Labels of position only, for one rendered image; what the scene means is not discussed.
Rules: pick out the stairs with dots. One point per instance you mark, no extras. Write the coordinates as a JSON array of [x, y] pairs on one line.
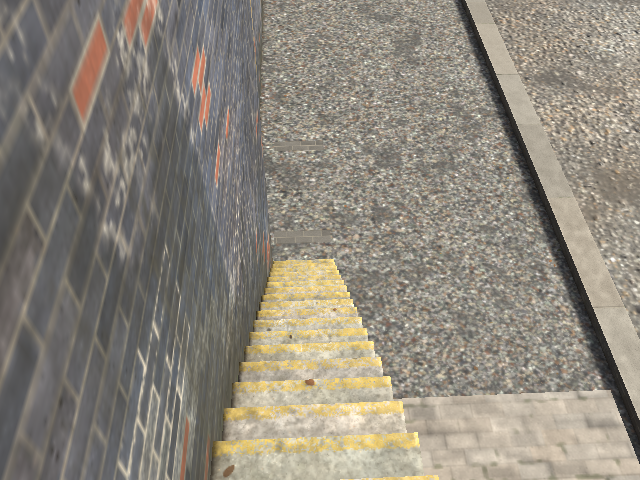
[[311, 401]]

